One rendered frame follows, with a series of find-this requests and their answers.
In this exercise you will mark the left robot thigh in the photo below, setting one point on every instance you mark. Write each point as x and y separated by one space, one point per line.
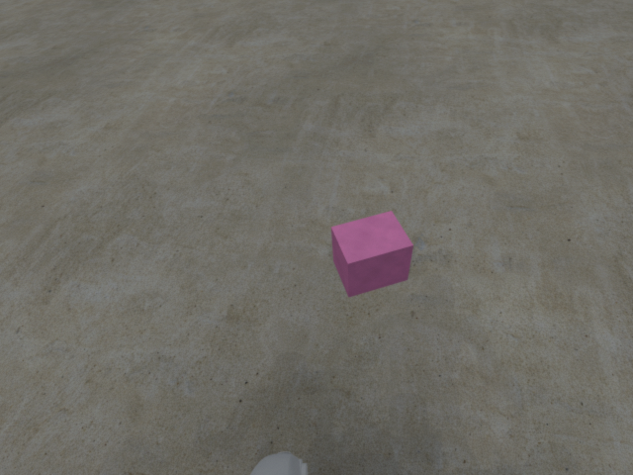
280 464

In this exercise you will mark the carton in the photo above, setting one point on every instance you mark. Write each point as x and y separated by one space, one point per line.
371 253

